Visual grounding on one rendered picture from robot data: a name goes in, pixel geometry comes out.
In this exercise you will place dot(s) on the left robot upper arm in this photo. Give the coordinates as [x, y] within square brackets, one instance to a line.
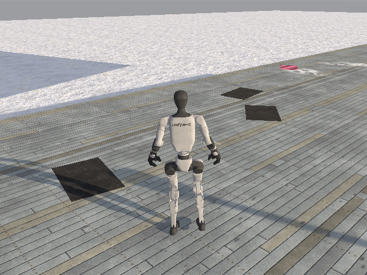
[161, 130]

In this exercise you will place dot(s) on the robot left forearm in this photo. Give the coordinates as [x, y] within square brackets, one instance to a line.
[154, 150]

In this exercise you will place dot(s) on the robot left foot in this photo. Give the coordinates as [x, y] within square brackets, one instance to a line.
[173, 230]

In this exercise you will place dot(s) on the right robot hand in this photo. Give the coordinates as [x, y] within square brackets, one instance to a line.
[218, 157]

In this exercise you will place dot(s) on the left robot thigh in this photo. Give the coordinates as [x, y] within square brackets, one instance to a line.
[171, 173]

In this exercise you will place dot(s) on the left robot hand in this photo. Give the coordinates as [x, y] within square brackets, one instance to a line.
[150, 160]

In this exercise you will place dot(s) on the robot right forearm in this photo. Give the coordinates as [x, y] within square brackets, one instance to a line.
[213, 148]

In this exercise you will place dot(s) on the right robot upper arm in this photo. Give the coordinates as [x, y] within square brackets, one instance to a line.
[203, 129]

